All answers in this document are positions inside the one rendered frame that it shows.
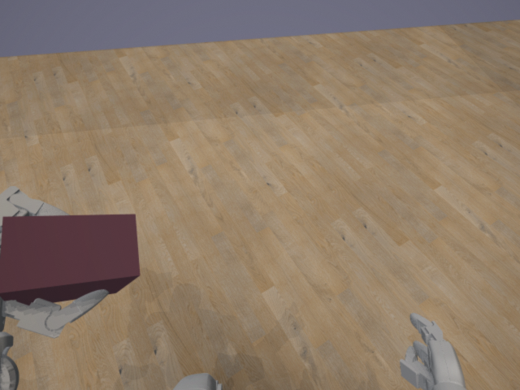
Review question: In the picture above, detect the left robot thigh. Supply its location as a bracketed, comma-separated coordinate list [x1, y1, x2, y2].
[173, 374, 223, 390]

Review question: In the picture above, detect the robot left hand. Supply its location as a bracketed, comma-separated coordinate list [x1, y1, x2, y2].
[0, 186, 109, 338]

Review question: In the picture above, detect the sponge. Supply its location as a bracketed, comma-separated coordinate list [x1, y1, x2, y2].
[0, 214, 140, 306]

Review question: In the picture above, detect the robot right hand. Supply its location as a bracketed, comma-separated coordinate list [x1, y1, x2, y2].
[400, 313, 466, 390]

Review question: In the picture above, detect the robot left forearm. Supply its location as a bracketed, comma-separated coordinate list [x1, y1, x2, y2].
[0, 331, 20, 390]

